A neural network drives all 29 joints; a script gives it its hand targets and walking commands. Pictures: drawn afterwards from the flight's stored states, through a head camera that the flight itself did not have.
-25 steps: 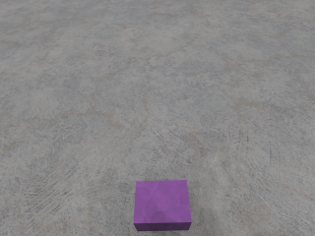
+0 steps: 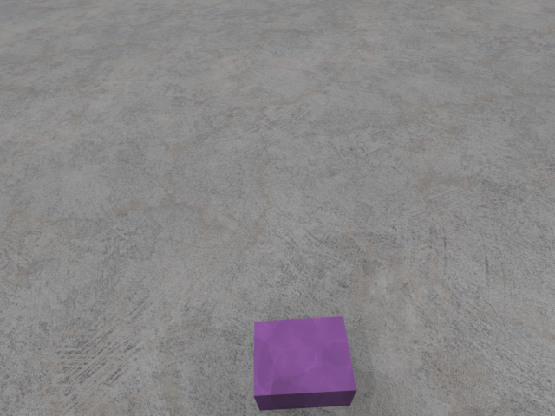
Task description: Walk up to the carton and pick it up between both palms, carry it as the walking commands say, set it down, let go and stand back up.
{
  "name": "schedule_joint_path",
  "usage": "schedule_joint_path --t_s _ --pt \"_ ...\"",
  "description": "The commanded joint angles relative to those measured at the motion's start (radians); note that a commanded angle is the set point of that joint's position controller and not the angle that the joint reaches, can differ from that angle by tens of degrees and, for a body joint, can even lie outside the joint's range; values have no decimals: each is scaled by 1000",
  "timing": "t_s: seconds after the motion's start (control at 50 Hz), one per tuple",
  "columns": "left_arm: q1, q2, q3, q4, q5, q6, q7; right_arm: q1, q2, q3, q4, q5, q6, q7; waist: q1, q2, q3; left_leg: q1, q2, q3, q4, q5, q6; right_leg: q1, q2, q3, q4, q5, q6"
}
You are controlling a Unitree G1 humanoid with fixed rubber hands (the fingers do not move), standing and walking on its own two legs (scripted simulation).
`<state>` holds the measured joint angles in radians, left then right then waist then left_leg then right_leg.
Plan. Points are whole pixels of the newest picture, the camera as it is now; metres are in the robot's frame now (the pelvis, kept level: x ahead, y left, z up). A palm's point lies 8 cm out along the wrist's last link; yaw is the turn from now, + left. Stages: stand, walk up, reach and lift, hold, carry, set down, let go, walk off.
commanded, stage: walk up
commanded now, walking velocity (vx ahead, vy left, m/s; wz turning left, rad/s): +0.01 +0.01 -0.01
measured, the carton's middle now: (301, 363) +0.40 -0.02 -0.68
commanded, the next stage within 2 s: stand in 0.26 s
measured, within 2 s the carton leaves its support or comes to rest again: neither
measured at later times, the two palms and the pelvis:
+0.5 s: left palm out of the picture +0.00 +0.20 -0.15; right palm out of the picture +0.02 -0.22 -0.14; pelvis +0.00 +0.00 +0.00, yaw +0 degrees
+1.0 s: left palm out of the picture +0.15 +0.20 -0.18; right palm out of the picture +0.15 -0.24 -0.17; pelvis -0.01 +0.00 -0.05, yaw -2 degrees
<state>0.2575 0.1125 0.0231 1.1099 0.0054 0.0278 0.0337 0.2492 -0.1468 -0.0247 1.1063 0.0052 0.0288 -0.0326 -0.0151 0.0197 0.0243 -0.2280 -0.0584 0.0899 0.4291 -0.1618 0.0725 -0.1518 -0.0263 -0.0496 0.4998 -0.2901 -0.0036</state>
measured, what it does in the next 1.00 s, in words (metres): lowers itself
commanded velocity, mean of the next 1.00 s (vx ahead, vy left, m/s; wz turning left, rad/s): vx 0.00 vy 0.00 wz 0.00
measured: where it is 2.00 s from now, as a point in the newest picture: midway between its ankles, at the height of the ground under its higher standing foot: outside the picture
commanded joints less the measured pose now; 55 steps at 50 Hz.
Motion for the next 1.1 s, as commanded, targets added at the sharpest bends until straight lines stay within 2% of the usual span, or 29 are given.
schedule_joint_path --t_s 0.0,0.02,0.06,0.14,0.22,0.44,0.46,0.48,0.52,0.56,0.58,0.6,0.66,0.7,0.72,0.74,0.76,0.82,0.84,0.88,0.9,0.92,0.94,0.96,0.98,1.0,1.02,1.04,1.08 --pt "87 100 3 6 5 -21 0 26 -141 -24 -26 7 -14 0 0 -128 108 56 168 -202 -176 -163 -43 -135 -87 137 -254 -103 -18" --pt "61 91 -1 -5 -4 -31 3 38 -109 -19 -19 -2 -21 5 -5 -153 98 94 150 -188 -139 -55 -39 -144 -101 130 -283 -69 -8" --pt "78 98 -5 -12 -6 -44 5 46 -95 -16 -21 -15 -29 11 -7 -88 88 156 134 -154 -112 -14 -34 -185 -101 139 -313 -96 -9" --pt "129 76 0 6 4 -43 11 65 -69 -12 -7 -22 -42 3 -3 -84 86 125 153 -177 -142 -40 -27 -119 -86 105 -263 17 -9" --pt "132 107 9 6 13 -44 8 37 -87 -4 -3 -18 -47 0 9 5 66 89 151 -181 -154 -48 -32 -76 -89 96 -237 75 -4" --pt "155 76 -6 37 16 -40 16 77 -58 1 15 -11 -42 -2 2 -47 114 54 163 -187 -146 -55 -30 -92 -91 88 -216 38 -10" --pt "-648 213 -179 -675 -140 -8 -8 -639 -191 90 -655 136 4 6 -32 -86 1 -115 106 -161 103 -260 -15 -302 -55 151 -43 -133 -53" --pt "-500 217 -60 -545 -116 85 11 -535 -174 67 -459 175 96 -5 32 -68 -89 -22 72 -59 77 -360 -27 -389 -23 56 -47 -313 -66" --pt "-459 148 -38 -578 -94 258 10 -556 -252 47 -626 107 232 6 -15 -34 -153 -127 98 -63 65 -446 -42 -439 -47 -7 -21 -298 -75" --pt "-292 119 -63 -557 -118 457 13 -251 -187 54 -391 100 418 37 6 67 -109 -80 74 -80 117 -283 -63 -446 -24 29 41 -236 -125" --pt "-173 90 -98 -429 -123 559 12 -148 -135 59 -314 118 525 46 0 53 -77 -80 87 -104 83 -275 -50 -442 -6 28 51 -216 -119" --pt "-119 55 -107 -397 -133 641 5 -153 -142 54 -342 126 579 62 23 35 -63 -39 70 -110 102 -181 -42 -519 3 45 37 -188 -124" --pt "-80 92 -42 -410 -106 686 6 -89 -110 75 -417 88 648 76 -1 -71 -104 28 75 -192 118 -29 -5 -477 38 86 62 -22 -82" --pt "-90 89 -29 -538 -92 647 2 -61 -136 38 -523 44 609 79 -35 -52 -206 68 82 -206 131 137 -28 -453 47 73 88 77 -62" --pt "-83 67 -41 -543 -77 629 11 -95 -170 28 -560 38 576 78 -21 29 -227 123 97 -239 146 307 -53 -481 56 67 79 102 -58" --pt "-91 39 -51 -570 -74 609 11 -114 -154 9 -596 8 552 87 -50 -7 -173 126 111 -261 152 406 -32 -532 55 50 80 112 -46" --pt "-151 34 -10 -599 -66 585 7 -161 -178 8 -636 -11 514 99 -9 14 -247 121 118 -252 172 378 -62 -575 47 60 83 74 -62" --pt "-229 74 93 -696 10 473 31 -249 -192 -90 -685 -42 408 117 6 56 -349 62 108 -257 314 580 -65 -721 53 78 201 110 -67" --pt "-223 86 107 -669 13 450 27 -245 -176 -63 -676 -26 389 125 54 96 -388 61 102 -267 345 583 -57 -734 36 92 220 57 -60" --pt "-271 98 139 -733 30 396 14 -310 -172 -60 -761 -33 330 131 56 26 -489 -36 80 -209 428 527 -71 -737 44 99 270 141 -49" --pt "-254 94 138 -721 40 377 8 -252 -183 -116 -738 -70 320 117 4 -38 -533 -45 68 -205 441 499 -76 -708 50 99 309 232 -25" --pt "-185 69 109 -761 27 356 -1 -185 -167 -77 -758 -38 292 113 13 -13 -622 -27 62 -202 476 586 -81 -684 50 110 331 308 -26" --pt "-181 101 108 -767 28 349 -9 -182 -176 -76 -741 -21 292 115 34 9 -616 -4 75 -213 475 581 -83 -755 59 96 322 213 -14" --pt "-102 59 93 -766 1 347 -10 -132 -157 -83 -709 -14 292 116 14 32 -662 94 79 -216 474 591 -77 -815 64 70 327 112 -1" --pt "-169 37 61 -844 -36 334 -17 -187 -172 -80 -763 -2 281 122 1 -44 -624 20 75 -199 502 504 -76 -827 60 83 326 102 1" --pt "-207 93 128 -809 -1 340 -21 -303 -199 -81 -773 11 283 121 37 -17 -536 -65 61 -170 496 344 -76 -864 62 83 326 39 -3" --pt "-228 127 138 -791 -11 343 -31 -286 -175 -75 -739 12 300 114 21 -79 -543 -166 43 -144 497 200 -77 -732 64 87 335 49 -7" --pt "-297 128 112 -834 -33 352 -48 -324 -177 -69 -766 55 309 113 22 -11 -541 -226 38 -134 490 160 -78 -683 56 103 345 68 -19" --pt "-317 151 131 -831 -49 388 -62 -363 -129 -23 -785 56 352 115 21 -96 -432 -286 31 -102 475 -105 -55 -705 49 106 306 -186 -9"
